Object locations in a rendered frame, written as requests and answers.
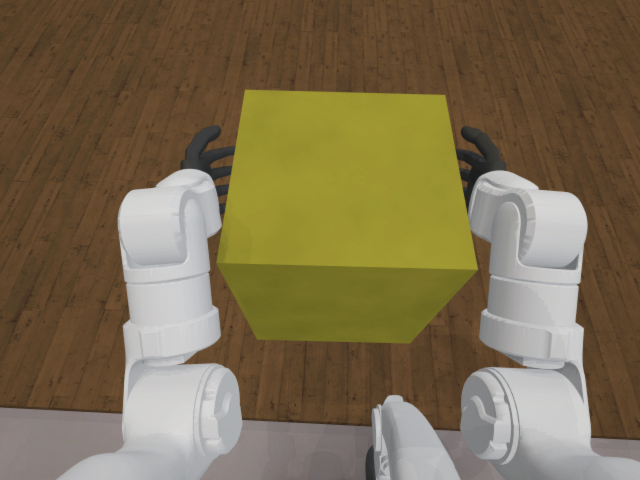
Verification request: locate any robot right upper arm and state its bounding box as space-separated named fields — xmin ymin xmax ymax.
xmin=460 ymin=367 xmax=640 ymax=480

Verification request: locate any robot right forearm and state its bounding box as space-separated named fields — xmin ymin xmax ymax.
xmin=468 ymin=170 xmax=591 ymax=441

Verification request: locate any carton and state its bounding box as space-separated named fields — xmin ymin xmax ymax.
xmin=216 ymin=90 xmax=478 ymax=344

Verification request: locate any robot left hand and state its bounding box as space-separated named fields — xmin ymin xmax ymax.
xmin=180 ymin=125 xmax=236 ymax=215

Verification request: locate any robot right thigh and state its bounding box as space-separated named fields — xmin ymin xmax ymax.
xmin=372 ymin=401 xmax=461 ymax=480

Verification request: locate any robot left upper arm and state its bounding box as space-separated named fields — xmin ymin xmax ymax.
xmin=56 ymin=363 xmax=242 ymax=480

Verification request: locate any robot right hand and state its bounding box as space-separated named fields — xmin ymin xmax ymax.
xmin=455 ymin=126 xmax=506 ymax=214

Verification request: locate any robot right shin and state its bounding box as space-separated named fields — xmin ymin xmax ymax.
xmin=374 ymin=395 xmax=404 ymax=480

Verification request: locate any robot left forearm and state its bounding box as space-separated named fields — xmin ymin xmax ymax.
xmin=118 ymin=169 xmax=222 ymax=440

